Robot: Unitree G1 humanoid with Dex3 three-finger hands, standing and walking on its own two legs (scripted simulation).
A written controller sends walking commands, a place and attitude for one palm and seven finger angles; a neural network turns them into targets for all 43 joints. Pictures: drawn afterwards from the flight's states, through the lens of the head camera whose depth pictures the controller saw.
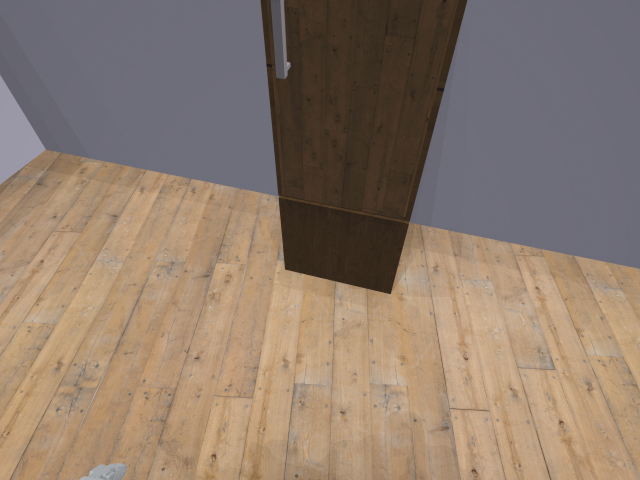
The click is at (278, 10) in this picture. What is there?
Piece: cupboard door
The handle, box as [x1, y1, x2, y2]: [271, 0, 290, 78]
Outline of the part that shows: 271,0 276,77 284,78 287,75 287,70 290,66 290,63 286,61 283,0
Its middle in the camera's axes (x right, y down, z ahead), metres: -0.09 -0.44 +0.84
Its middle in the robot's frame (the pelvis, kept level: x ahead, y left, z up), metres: +0.94 +0.14 +0.15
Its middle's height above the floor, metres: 0.92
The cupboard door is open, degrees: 0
